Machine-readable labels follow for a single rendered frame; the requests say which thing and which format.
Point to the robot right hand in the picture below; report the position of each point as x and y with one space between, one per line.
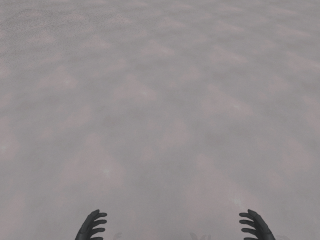
261 231

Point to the robot left hand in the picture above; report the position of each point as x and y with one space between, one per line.
86 230

